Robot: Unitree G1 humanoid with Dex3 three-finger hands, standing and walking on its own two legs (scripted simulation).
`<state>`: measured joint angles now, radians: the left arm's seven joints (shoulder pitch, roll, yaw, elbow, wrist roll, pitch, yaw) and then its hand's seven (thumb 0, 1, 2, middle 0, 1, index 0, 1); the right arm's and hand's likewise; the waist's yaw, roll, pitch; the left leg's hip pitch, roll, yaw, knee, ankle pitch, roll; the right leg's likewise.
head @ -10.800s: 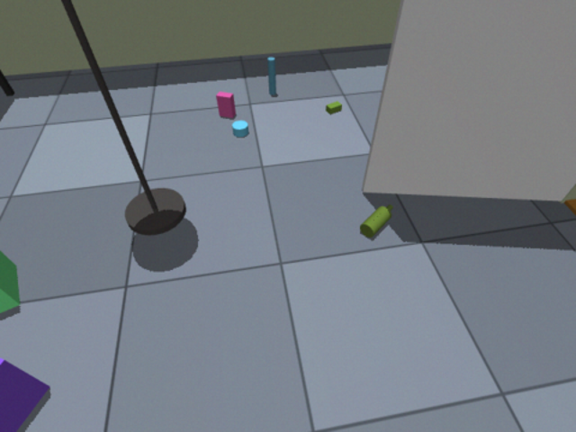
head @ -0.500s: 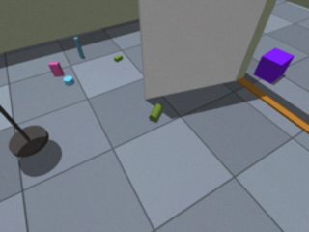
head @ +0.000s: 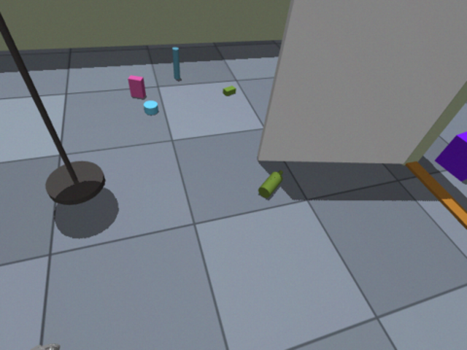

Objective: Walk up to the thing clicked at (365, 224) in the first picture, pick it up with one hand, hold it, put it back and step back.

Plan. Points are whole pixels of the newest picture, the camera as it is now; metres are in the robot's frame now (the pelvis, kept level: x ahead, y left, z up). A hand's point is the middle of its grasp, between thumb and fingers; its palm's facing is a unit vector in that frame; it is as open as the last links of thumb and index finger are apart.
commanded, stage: walk up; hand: left
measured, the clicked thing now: (272, 181) +1.11 -0.26 -0.71
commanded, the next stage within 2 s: none
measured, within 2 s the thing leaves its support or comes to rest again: neither
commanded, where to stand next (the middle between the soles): +0.98 -0.69 m, yaw +43 degrees
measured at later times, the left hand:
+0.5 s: hand (141, 311) +0.23 +0.19 -0.13, palm faces +0.26 -0.90 -0.36, open 7.4 cm
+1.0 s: hand (210, 264) +0.35 +0.06 -0.16, palm faces +0.38 -0.87 -0.32, open 7.4 cm
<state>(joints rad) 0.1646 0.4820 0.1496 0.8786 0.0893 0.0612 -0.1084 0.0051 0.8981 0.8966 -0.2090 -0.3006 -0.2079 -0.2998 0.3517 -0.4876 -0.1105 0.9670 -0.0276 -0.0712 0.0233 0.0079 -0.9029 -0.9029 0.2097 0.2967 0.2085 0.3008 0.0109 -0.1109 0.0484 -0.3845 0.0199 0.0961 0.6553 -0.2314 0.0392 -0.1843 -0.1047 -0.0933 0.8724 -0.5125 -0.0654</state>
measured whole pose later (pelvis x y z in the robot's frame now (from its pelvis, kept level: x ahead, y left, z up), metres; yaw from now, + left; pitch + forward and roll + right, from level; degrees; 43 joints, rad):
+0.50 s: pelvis +0.20 -0.12 -0.01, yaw +16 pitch +0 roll +0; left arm 0.17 0.45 0.14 0.78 0.07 0.03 -0.12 0.01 0.90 0.90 -0.21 -0.30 -0.20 -0.30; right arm 0.37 -0.47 -0.05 0.90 -0.03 -0.07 -0.07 0.01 -0.90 -0.90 0.21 0.30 0.21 0.30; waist 0.04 -0.04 0.05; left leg -0.36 0.08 -0.17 0.98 -0.51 0.02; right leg -0.44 -0.07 -0.04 0.77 -0.31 0.03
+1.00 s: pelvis +0.40 -0.23 -0.01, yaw +28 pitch -1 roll +1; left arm 0.27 0.48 0.12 0.70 0.07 0.10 -0.11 0.01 0.90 0.90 -0.21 -0.30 -0.21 -0.30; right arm 0.36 -0.44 -0.03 0.83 -0.03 -0.11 -0.08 0.00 -0.90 -0.90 0.21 0.30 0.21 0.30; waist 0.01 -0.13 0.08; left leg -0.46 0.06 -0.01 0.78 -0.32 0.01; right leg -0.57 -0.12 0.07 1.12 -0.47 0.00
